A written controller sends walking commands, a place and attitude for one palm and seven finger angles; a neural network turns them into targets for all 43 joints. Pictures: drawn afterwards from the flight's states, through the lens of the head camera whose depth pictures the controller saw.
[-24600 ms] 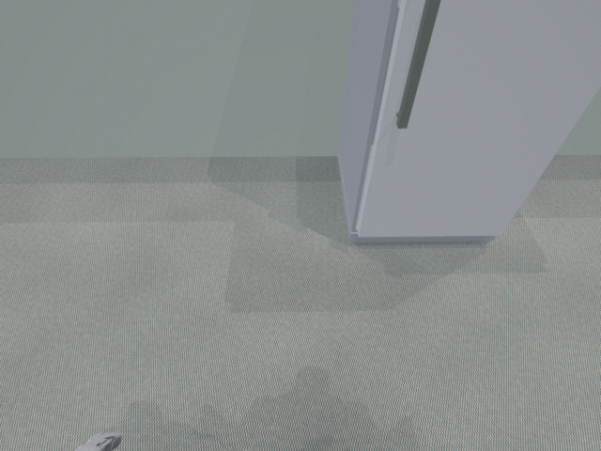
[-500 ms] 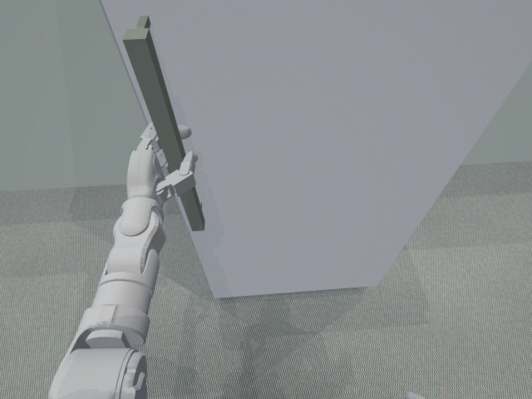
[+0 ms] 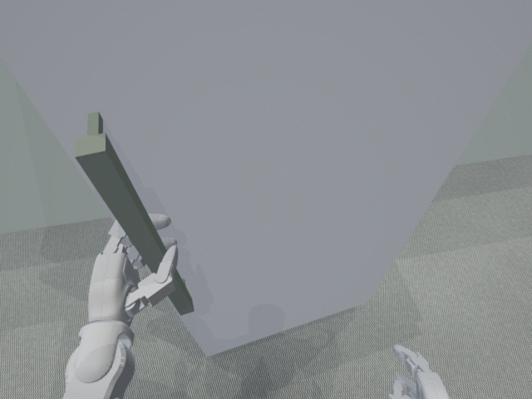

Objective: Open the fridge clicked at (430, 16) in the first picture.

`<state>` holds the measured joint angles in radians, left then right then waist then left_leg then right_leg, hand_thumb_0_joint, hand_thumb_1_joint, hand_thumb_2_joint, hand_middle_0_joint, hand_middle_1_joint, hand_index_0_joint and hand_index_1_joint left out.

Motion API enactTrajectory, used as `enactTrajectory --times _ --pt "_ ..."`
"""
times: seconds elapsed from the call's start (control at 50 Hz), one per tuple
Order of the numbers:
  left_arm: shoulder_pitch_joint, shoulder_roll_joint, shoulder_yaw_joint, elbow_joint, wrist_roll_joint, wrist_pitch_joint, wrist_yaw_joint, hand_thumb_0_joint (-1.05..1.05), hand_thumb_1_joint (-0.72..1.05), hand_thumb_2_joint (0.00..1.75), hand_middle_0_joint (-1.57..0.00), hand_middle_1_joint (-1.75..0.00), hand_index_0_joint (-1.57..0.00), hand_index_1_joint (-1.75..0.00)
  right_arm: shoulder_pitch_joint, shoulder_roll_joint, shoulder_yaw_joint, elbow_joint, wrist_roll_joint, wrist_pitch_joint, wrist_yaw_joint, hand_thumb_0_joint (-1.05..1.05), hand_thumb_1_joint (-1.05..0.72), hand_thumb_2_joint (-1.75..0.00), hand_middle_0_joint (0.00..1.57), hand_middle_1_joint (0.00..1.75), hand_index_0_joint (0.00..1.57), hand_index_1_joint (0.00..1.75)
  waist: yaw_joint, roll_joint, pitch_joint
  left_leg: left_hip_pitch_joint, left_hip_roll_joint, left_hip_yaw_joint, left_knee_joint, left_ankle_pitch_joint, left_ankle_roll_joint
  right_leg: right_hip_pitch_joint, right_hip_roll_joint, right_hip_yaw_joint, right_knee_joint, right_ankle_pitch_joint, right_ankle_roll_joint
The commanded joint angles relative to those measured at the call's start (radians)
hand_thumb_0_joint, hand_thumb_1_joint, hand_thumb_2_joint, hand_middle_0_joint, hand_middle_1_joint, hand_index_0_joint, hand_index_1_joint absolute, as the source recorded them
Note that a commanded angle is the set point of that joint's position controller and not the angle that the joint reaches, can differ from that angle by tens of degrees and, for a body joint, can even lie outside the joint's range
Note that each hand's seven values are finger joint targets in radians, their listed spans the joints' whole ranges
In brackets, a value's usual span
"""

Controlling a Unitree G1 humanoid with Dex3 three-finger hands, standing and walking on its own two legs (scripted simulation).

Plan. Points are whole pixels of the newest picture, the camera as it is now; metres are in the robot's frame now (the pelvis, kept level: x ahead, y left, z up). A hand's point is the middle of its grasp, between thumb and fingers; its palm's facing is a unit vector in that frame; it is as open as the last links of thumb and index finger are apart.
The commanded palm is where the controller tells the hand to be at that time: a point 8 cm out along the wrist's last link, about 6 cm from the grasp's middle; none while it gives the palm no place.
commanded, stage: walk backward, drawing the door open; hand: left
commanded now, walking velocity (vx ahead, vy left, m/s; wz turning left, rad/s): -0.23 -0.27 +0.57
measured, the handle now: (154, 241) +0.31 +0.18 +0.08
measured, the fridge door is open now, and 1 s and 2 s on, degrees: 7 16 55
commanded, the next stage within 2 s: none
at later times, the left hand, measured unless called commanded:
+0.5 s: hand (173, 284) +0.25 +0.13 +0.09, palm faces +0.31 -0.94 -0.13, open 6.4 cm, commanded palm +0.20 +0.18 +0.09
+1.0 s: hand (198, 314) +0.21 +0.10 +0.09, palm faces +0.67 -0.71 -0.21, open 6.4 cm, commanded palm +0.15 +0.11 +0.09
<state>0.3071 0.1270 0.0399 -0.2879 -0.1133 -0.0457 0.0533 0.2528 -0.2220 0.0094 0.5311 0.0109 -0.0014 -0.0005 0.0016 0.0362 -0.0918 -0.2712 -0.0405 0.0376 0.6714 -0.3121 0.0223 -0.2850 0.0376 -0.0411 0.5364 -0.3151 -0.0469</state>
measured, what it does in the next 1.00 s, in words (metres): steps to the right, turning left: right foot, then left foot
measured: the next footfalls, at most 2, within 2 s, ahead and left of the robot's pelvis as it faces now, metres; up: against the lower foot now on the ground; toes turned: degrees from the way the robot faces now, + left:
right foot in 0.26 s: +0.11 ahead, -0.02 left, +0.00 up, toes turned +10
left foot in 0.54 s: +0.18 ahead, +0.16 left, +0.00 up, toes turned +28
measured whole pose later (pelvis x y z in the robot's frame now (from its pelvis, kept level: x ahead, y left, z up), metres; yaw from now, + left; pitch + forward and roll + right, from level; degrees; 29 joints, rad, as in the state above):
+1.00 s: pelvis +0.09 -0.16 +0.00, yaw +39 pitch +2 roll +4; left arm 0.27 0.15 -0.03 -0.25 0.01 -0.07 0.11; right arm 0.23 -0.22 0.01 0.59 -0.04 -0.09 -0.11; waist -0.03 -0.01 0.01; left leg -0.30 -0.01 0.08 0.72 -0.46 -0.02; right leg -0.37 -0.02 -0.22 0.48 -0.16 -0.15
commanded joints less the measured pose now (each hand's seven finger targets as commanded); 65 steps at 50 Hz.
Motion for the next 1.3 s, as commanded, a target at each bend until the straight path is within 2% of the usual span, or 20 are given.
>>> enactTrajectory --times 0.0,0.04,0.08,0.18,0.22,0.26,0.34,0.46,0.48,0.52,0.58,0.64,0.68,0.72,0.9,1.0,1.04,1.08,1.22,1.28 --pt "-0.116 0.135 0.011 -0.178 0.079 -0.112 0.026 0.0 0.9 0.9 -0.45 -1.4 -0.45 -1.4 -0.12 -0.104 -0.033 -0.154 -0.019 -0.037 -0.082 0.0 -0.9 -0.9 0.2 0.3 0.2 0.3 0.016 -0.1 -0.055 -0.245 0.008 -0.083 0.029 0.291 -0.006 0.406 -0.228 0.066 0.099 1.041 -0.049" --pt "-0.087 0.119 -0.032 -0.247 0.074 -0.113 0.019 0.0 0.9 0.9 -0.45 -1.4 -0.45 -1.4 -0.097 -0.11 -0.029 -0.156 -0.019 -0.037 -0.101 0.0 -0.9 -0.9 0.2 0.3 0.2 0.3 -0.013 -0.051 -0.071 -0.065 0.048 -0.1 -0.197 0.647 -0.001 0.297 -0.147 -0.014 0.28 1.026 0.017" --pt "-0.08 0.112 -0.083 -0.335 0.089 -0.112 0.024 0.0 0.9 0.9 -0.45 -1.4 -0.45 -1.4 -0.084 -0.134 -0.049 -0.146 -0.044 -0.035 -0.079 0.0 -0.9 -0.9 0.2 0.3 0.2 0.3 -0.06 0.287 -0.067 0.678 0.237 -0.324 -0.239 1.831 0.001 -0.412 0.077 -0.067 0.594 -0.083 0.071" --pt "0.005 0.1 -0.098 -0.438 0.099 -0.077 0.038 0.0 0.9 0.9 -0.45 -1.4 -0.45 -1.4 -0.08 -0.054 -0.049 -0.188 -0.017 -0.06 -0.035 0.0 -0.9 -0.9 0.2 0.3 0.2 0.3 -0.02 -0.014 -0.047 0.354 0.094 -0.219 0.052 1.496 -0.149 0.003 0.081 -0.159 -0.105 0.198 -0.019" --pt "0.069 0.137 -0.049 -0.461 0.096 -0.104 0.039 0.0 0.9 0.9 -0.45 -1.4 -0.45 -1.4 -0.168 -0.045 -0.033 -0.233 0.005 -0.098 -0.072 0.0 -0.9 -0.9 0.2 0.3 0.2 0.3 0.078 -0.132 -0.116 -0.249 -0.068 -0.12 0.464 0.278 -0.145 0.655 -0.221 0.087 -0.133 1.131 -0.168" --pt "0.119 0.157 -0.062 -0.435 0.108 -0.103 0.043 0.0 0.9 0.9 -0.45 -1.4 -0.45 -1.4 -0.164 -0.041 0.024 -0.295 -0.031 -0.136 -0.08 0.0 -0.9 -0.9 0.2 0.3 0.2 0.3 0.133 -0.164 0.04 -0.394 -0.066 -0.166 0.511 -0.381 0.007 0.467 -0.369 0.15 -0.079 1.476 -0.078" --pt "-0.014 0.069 -0.133 -0.386 0.138 -0.151 0.029 0.0 0.9 0.9 -0.45 -1.4 -0.45 -1.4 -0.073 -0.039 -0.001 -0.157 -0.047 -0.111 -0.055 0.0 -0.9 -0.9 0.2 0.3 0.2 0.3 -0.017 -0.119 -0.087 -0.184 0.05 -0.004 0.48 -0.121 -0.048 0.244 -0.306 0.059 -0.072 0.997 -0.107" --pt "-0.074 0.058 -0.167 -0.376 0.159 -0.132 0.009 0.0 0.9 0.9 -0.45 -1.4 -0.45 -1.4 -0.185 -0.015 -0.011 -0.148 -0.044 -0.1 -0.088 0.0 -0.9 -0.9 0.2 0.3 0.2 0.3 -0.026 -0.159 0.0 0.136 0.077 0.098 0.035 0.114 -0.016 -0.087 -0.228 -0.087 -0.053 0.408 0.055" --pt "-0.096 0.059 -0.18 -0.36 0.161 -0.133 0.014 0.0 0.9 0.9 -0.45 -1.4 -0.45 -1.4 -0.162 -0.026 -0.016 -0.134 -0.041 -0.104 -0.093 0.0 -0.9 -0.9 0.2 0.3 0.2 0.3 -0.052 -0.099 -0.003 0.262 0.133 0.027 -0.132 0.216 0.017 -0.176 -0.199 -0.106 0.12 0.319 0.099" --pt "-0.064 0.051 -0.175 -0.373 0.158 -0.173 0.041 0.0 0.9 0.9 -0.45 -1.4 -0.45 -1.4 -0.196 -0.069 0.0 -0.145 -0.063 -0.127 -0.085 0.0 -0.9 -0.9 0.2 0.3 0.2 0.3 -0.002 0.245 -0.09 0.276 0.564 -0.746 -0.494 0.382 0.24 -0.268 -0.011 0.057 0.661 -0.291 0.153" --pt "-0.054 0.164 -0.05 -0.449 0.161 -0.152 0.074 0.0 0.9 0.9 -0.45 -1.4 -0.45 -1.4 -0.297 -0.053 -0.004 -0.159 -0.066 -0.12 -0.076 0.0 -0.9 -0.9 0.2 0.3 0.2 0.3 -0.002 0.206 0.034 -0.111 0.411 -0.609 -0.569 -0.3 0.155 -0.079 -0.03 0.144 0.481 -0.216 0.076" --pt "-0.033 0.102 -0.078 -0.353 0.14 -0.105 0.08 0.0 0.9 0.9 -0.45 -1.4 -0.45 -1.4 -0.261 -0.041 -0.011 -0.139 -0.051 -0.122 -0.08 0.0 -0.9 -0.9 0.2 0.3 0.2 0.3 0.027 0.188 -0.033 -0.27 0.229 -0.254 -0.456 -0.272 0.009 0.257 0.032 0.005 -0.015 -0.173 0.03" --pt "-0.103 0.179 -0.023 -0.366 0.138 -0.092 0.079 0.0 0.9 0.9 -0.45 -1.4 -0.45 -1.4 -0.206 0.005 -0.015 -0.116 -0.024 -0.124 -0.09 0.0 -0.9 -0.9 0.2 0.3 0.2 0.3 -0.005 -0.22 -0.053 -0.059 -0.013 0.028 0.116 -0.139 -0.097 -0.076 -0.229 0.233 -0.345 -0.251 -0.083" --pt "-0.159 0.167 -0.012 -0.339 0.149 -0.06 0.08 0.0 0.9 0.9 -0.45 -1.4 -0.45 -1.4 -0.204 -0.004 -0.014 -0.079 -0.037 -0.134 -0.09 0.0 -0.9 -0.9 0.2 0.3 0.2 0.3 0.008 -0.184 -0.035 -0.22 0.014 -0.065 0.605 -0.207 -0.054 -0.161 -0.419 0.372 -0.352 -0.126 -0.206" --pt "-0.077 0.127 0.003 -0.205 0.131 -0.124 0.075 0.0 0.9 0.9 -0.45 -1.4 -0.45 -1.4 -0.085 -0.013 -0.001 -0.083 -0.05 -0.147 -0.116 0.0 -0.9 -0.9 0.2 0.3 0.2 0.3 0.006 -0.185 -0.199 -0.197 0.021 0.055 0.084 -0.178 -0.045 0.37 -0.317 0.083 -0.105 0.86 -0.097" --pt "-0.135 0.102 -0.049 -0.246 0.122 -0.147 0.076 0.0 0.9 0.9 -0.45 -1.4 -0.45 -1.4 -0.027 -0.049 -0.018 -0.121 -0.031 -0.117 -0.106 0.0 -0.9 -0.9 0.2 0.3 0.2 0.3 -0.035 -0.084 -0.227 0.063 0.07 0.015 -0.273 0.033 0.003 0.26 -0.259 0.016 -0.043 0.676 0.047" --pt "-0.164 0.1 -0.066 -0.258 0.122 -0.165 0.079 0.0 0.9 0.9 -0.45 -1.4 -0.45 -1.4 -0.053 -0.109 -0.035 -0.157 -0.03 -0.112 -0.096 0.0 -0.9 -0.9 0.2 0.3 0.2 0.3 -0.033 0.232 -0.138 0.276 0.391 -0.419 -0.365 0.565 0.169 -0.141 -0.079 -0.045 0.26 0.206 0.215" --pt "-0.191 0.168 -0.002 -0.286 0.159 -0.154 0.072 0.0 0.9 0.9 -0.45 -1.4 -0.45 -1.4 -0.088 -0.071 -0.045 -0.136 -0.063 -0.117 -0.092 0.0 -0.9 -0.9 0.2 0.3 0.2 0.3 -0.036 0.265 -0.005 0.223 0.519 -0.623 -0.368 0.888 0.237 -0.379 -0.065 0.067 0.537 -0.232 0.113" --pt "-0.187 0.108 -0.014 -0.184 0.121 -0.13 0.055 0.0 0.9 0.9 -0.45 -1.4 -0.45 -1.4 -0.134 -0.078 -0.046 -0.094 -0.012 -0.157 -0.078 0.0 -0.9 -0.9 0.2 0.3 0.2 0.3 -0.003 0.107 0.006 -0.124 0.163 -0.183 -0.222 -0.023 0.035 0.152 -0.044 -0.025 -0.104 0.076 0.107" --pt "-0.176 0.257 0.145 -0.281 0.126 -0.113 0.071 0.0 0.9 0.9 -0.45 -1.4 -0.45 -1.4 -0.193 -0.025 -0.051 -0.085 -0.014 -0.147 -0.079 0.0 -0.9 -0.9 0.2 0.3 0.2 0.3 0.044 -0.325 -0.073 -0.208 -0.01 -0.047 0.562 -0.314 -0.034 -0.066 -0.47 0.392 -0.372 -0.22 -0.127"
